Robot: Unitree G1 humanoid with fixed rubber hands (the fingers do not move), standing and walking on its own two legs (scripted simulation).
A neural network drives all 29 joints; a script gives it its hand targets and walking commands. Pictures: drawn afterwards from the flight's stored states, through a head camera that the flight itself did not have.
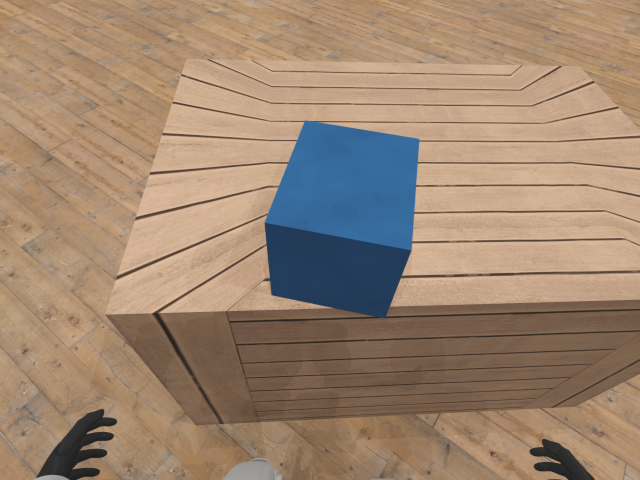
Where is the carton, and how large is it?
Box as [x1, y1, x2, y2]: [265, 120, 418, 318]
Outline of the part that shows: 305,120 265,220 271,294 384,318 411,250 418,139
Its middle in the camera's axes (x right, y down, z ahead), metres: +0.04 -0.04 +0.61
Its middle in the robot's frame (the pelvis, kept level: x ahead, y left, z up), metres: +0.48 -0.03 +0.02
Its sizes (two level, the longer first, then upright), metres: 0.225 0.183 0.176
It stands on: a pedestal, 0.67 m high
